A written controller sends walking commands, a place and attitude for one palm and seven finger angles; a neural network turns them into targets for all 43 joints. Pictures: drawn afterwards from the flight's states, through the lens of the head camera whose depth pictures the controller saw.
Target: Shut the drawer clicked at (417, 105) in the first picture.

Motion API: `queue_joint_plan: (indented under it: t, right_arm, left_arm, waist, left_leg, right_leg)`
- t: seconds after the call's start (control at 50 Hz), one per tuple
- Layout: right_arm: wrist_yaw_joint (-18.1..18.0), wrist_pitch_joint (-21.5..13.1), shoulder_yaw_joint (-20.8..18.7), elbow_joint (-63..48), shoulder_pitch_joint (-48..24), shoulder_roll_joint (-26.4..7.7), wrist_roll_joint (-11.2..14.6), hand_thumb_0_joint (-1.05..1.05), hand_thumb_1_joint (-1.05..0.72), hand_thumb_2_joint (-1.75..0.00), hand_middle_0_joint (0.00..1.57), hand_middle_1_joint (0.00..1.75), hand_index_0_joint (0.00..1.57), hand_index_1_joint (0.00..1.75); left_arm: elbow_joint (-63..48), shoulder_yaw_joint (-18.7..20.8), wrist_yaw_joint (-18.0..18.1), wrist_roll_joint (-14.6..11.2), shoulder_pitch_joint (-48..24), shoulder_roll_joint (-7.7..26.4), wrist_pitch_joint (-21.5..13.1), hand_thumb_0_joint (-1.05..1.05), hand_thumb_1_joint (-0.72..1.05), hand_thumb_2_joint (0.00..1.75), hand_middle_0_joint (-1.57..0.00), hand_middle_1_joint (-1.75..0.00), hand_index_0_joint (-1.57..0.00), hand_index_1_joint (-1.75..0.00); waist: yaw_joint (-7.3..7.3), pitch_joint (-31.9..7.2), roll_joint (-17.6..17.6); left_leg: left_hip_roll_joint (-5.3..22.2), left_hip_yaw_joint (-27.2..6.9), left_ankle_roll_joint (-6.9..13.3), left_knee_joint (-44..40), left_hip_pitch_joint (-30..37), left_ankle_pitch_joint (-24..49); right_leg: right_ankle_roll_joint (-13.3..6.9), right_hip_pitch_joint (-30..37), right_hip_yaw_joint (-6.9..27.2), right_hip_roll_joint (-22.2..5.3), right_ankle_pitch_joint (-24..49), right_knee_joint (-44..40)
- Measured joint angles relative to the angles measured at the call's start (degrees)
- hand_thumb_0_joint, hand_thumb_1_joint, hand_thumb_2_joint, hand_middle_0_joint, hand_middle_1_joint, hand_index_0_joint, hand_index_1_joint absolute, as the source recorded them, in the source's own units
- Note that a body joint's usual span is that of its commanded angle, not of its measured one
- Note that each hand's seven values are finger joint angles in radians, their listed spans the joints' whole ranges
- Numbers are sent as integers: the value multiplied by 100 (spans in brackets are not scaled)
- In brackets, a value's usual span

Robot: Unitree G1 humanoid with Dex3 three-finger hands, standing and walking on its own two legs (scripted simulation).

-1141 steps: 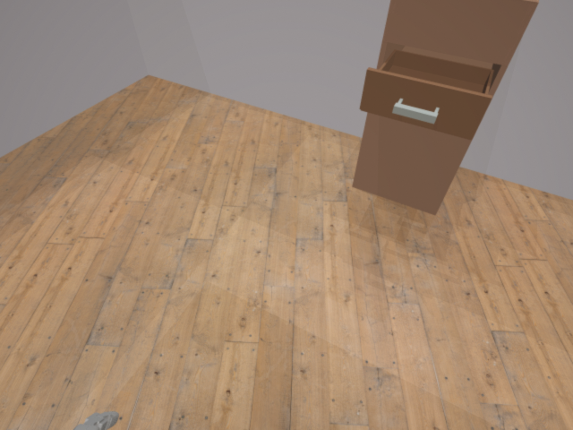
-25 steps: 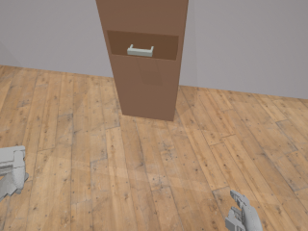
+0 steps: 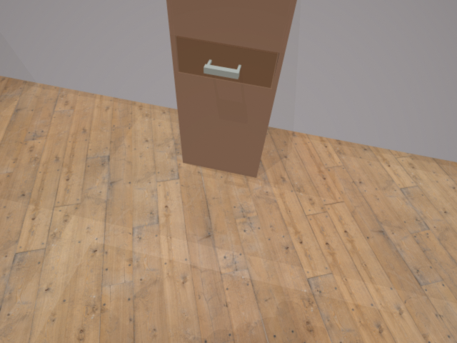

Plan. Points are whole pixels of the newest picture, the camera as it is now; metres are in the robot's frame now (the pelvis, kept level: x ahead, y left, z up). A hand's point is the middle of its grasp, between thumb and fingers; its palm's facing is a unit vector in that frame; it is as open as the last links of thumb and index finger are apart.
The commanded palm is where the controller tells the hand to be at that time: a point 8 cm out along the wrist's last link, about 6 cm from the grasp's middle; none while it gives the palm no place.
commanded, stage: let the arm hang, fingers relaxed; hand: left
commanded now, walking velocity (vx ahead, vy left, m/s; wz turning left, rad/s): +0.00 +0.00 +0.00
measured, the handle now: (223, 68) +1.05 +0.06 -0.10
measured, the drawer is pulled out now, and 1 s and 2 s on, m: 0.00 0.00 0.00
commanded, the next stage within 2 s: look to check the result in 0.74 s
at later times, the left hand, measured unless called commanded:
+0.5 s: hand out of the picture -0.02 +0.19 -0.17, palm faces +0.00 -0.98 -0.20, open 7.2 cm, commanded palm none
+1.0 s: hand out of the picture +0.00 +0.16 -0.17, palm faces +0.01 -0.98 -0.20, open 7.3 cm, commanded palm none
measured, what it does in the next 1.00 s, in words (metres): stands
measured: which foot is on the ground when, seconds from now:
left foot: down 0.00-1.00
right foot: down 0.00-1.00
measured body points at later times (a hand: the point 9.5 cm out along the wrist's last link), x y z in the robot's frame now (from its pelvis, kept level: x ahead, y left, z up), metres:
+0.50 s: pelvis -0.01 +0.02 +0.01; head +0.00 +0.01 +0.46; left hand -0.02 +0.24 -0.15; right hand -0.02 -0.20 -0.16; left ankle +0.05 +0.10 -0.74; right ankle -0.01 -0.10 -0.74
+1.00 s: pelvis +0.01 +0.00 +0.01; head +0.03 -0.02 +0.46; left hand +0.00 +0.21 -0.15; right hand -0.02 -0.21 -0.16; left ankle +0.05 +0.10 -0.74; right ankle -0.01 -0.10 -0.74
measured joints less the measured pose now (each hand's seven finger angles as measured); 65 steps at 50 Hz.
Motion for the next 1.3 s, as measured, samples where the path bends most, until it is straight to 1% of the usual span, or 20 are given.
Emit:
queue_joint_plan:
  t: [0.06,0.14,0.3,0.36,0.44,0.62,0.7,0.88,1.3]
  right_arm:
    - [-34,40,-35,288,149,80,11,1,-90,-90,20,30,20,30]
    - [-69,40,-94,583,280,156,32,1,-90,-90,20,30,21,30]
    - [-118,-50,-153,914,283,297,56,1,-90,-90,20,30,21,30]
    - [-126,-75,-167,981,238,346,57,0,-90,-90,20,30,21,30]
    - [-144,-89,-180,1051,194,384,47,1,-91,-90,20,30,21,30]
    - [-165,-143,-202,1137,222,446,48,0,-91,-90,20,30,20,30]
    - [-181,-169,-200,1177,255,485,50,0,-91,-90,20,30,20,30]
    - [-203,-186,-196,1247,252,515,57,0,-90,-90,20,30,20,30]
    - [-228,-201,-199,1268,16,414,59,0,-91,-90,20,30,20,30]
  left_arm:
    - [464,-10,-46,-26,97,10,-13,1,91,90,-87,-110,-88,-105]
    - [941,-6,-55,-34,269,-40,-29,1,91,90,-72,-91,-72,-88]
    - [1444,0,9,-29,371,-201,-101,1,91,90,-41,-55,-41,-54]
    - [1516,-9,29,-28,326,-291,-135,0,91,90,-32,-45,-33,-45]
    - [1554,-27,42,-25,228,-430,-177,0,91,90,-25,-37,-26,-37]
    - [1549,-42,48,-20,9,-681,-243,0,91,90,-20,-31,-21,-31]
    - [1588,-19,58,-29,-17,-673,-245,1,92,90,-20,-30,-21,-30]
    - [1625,12,74,-51,-42,-640,-266,0,92,90,-20,-30,-20,-30]
    - [1644,11,86,-57,-159,-643,-279,0,92,90,-20,-30,-20,-30]
  waist:
    - [32,64,102]
    - [49,57,250]
    - [52,-52,380]
    - [48,-111,375]
    - [32,-176,344]
    - [-24,-204,263]
    - [-46,-170,244]
    - [-44,-45,292]
    - [-23,-1,290]
  left_leg:
    - [-20,4,41,-170,22,132]
    - [-82,66,104,-379,98,258]
    - [-162,187,167,-633,255,389]
    - [-169,217,168,-671,290,404]
    - [-163,237,159,-684,318,402]
    - [-126,234,109,-693,347,380]
    - [-103,224,76,-695,373,357]
    - [-54,189,9,-679,428,303]
    - [68,102,-148,-654,552,175]
  right_leg:
    - [30,39,1,-11,163,-211]
    - [69,62,54,-72,263,-336]
    - [128,83,169,-161,311,-365]
    - [140,84,199,-170,309,-350]
    - [145,89,222,-167,298,-332]
    - [110,110,224,-130,271,-334]
    - [81,139,218,-105,250,-344]
    - [21,220,190,-51,208,-376]
    - [-118,420,122,85,126,-490]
